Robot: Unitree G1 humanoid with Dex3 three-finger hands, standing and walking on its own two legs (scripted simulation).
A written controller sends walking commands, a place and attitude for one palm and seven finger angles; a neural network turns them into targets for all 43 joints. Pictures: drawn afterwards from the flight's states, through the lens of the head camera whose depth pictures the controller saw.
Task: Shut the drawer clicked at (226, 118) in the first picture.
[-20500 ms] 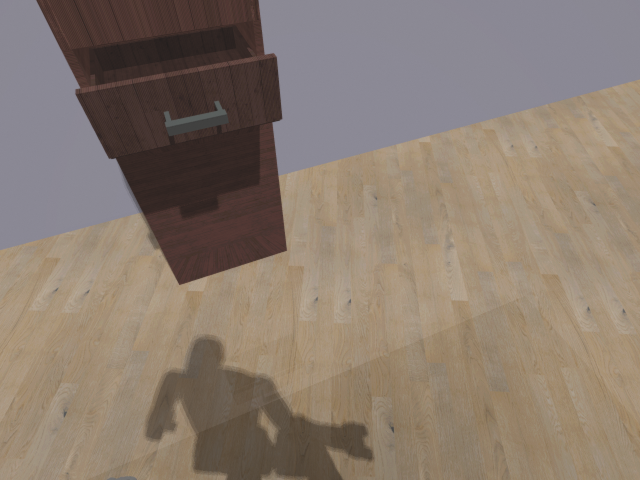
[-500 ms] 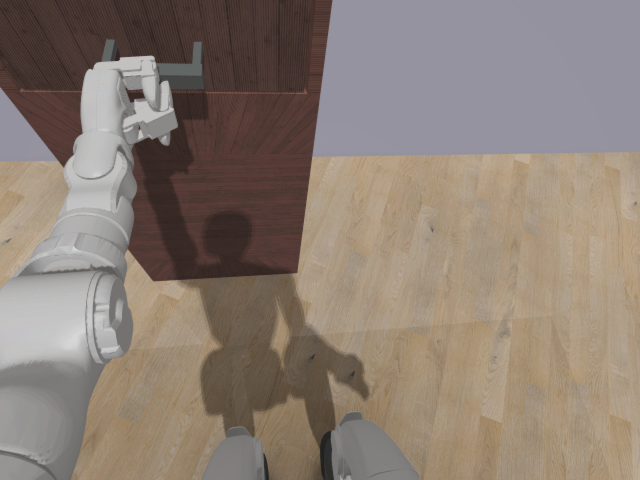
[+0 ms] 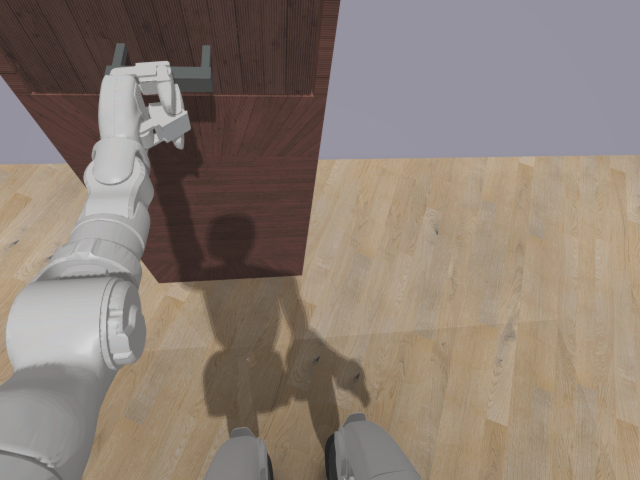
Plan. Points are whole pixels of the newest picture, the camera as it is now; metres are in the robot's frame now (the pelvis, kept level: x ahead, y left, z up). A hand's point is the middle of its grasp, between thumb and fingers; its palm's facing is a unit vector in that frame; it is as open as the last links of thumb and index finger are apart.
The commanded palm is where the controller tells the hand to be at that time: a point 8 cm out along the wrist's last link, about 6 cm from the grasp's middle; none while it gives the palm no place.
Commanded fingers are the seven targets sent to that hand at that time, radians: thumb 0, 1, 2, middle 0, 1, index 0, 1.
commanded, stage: pull the fist back off the drawer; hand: left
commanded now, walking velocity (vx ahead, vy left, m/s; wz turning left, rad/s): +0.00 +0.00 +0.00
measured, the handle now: (162, 66) +0.61 +0.14 +0.10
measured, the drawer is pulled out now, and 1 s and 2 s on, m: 0.00 0.00 0.00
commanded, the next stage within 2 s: draw the hand back to the body in 0.30 s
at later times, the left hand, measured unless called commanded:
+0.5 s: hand (188, 118) +0.52 +0.10 +0.11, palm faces +0.01 -1.00 -0.03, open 3.3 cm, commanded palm +0.46 +0.16 +0.12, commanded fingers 0.00 0.90 0.90 -1.40 -1.60 -1.40 -1.60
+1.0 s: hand (97, 207) +0.36 +0.16 +0.17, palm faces +0.07 -0.99 -0.14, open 3.3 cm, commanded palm +0.33 +0.21 +0.17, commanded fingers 0.00 0.90 0.90 -1.40 -1.60 -1.40 -1.60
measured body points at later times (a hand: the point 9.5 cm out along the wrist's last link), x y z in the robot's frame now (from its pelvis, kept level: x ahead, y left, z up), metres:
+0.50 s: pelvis +0.04 -0.02 +0.02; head +0.13 -0.03 +0.46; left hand +0.51 +0.16 +0.11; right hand +0.06 -0.28 -0.10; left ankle +0.02 +0.09 -0.67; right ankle +0.04 -0.12 -0.67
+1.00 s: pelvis +0.04 -0.02 +0.05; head +0.05 -0.04 +0.50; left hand +0.35 +0.21 +0.17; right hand +0.22 -0.26 -0.03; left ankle +0.02 +0.09 -0.67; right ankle +0.04 -0.12 -0.67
